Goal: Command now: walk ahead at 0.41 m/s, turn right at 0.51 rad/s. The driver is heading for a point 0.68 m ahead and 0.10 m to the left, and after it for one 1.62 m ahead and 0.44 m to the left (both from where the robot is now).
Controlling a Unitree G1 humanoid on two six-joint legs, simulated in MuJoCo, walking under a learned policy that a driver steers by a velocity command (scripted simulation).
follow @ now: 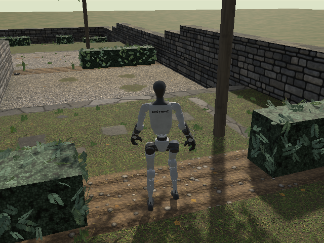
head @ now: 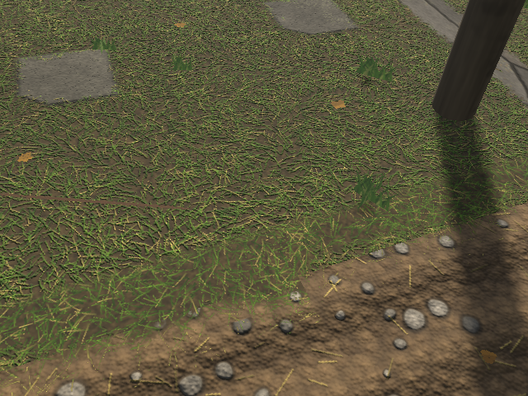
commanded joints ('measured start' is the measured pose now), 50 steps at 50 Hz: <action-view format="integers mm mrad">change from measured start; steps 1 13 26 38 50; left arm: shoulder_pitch -58 -257 -14 72 -9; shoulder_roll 49 13 27 137 100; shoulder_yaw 16 -16 9 45 7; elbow -73 -125 63 165 60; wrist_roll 0 -16 26 -7 27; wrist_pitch -28 -68 -121 -78 -120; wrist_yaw -8 -57 -21 11 5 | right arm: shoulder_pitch -4 125 29 -272 -105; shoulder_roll -122 -203 -54 -55 -139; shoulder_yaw -24 -37 -9 1 -40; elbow -54 54 1 -160 -170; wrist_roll -7 44 40 30 4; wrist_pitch -27 2 22 16 -5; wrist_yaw -6 16 19 83 35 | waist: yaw -6 -50 16 78 64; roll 152 189 -49 -3 50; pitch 101 153 72 135 -7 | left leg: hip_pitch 120 180 -470 -467 30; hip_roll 233 278 129 46 175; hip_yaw -233 -60 -116 39 -380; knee -278 -242 716 201 -154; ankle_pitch -115 279 75 207 589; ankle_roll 130 152 -23 72 314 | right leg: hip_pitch -256 47 457 703 17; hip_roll -71 -80 -317 -353 -160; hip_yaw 20 -146 -39 -287 -10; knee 105 -474 -906 -804 94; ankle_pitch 116 117 310 673 -73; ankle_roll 24 -31 -198 -129 32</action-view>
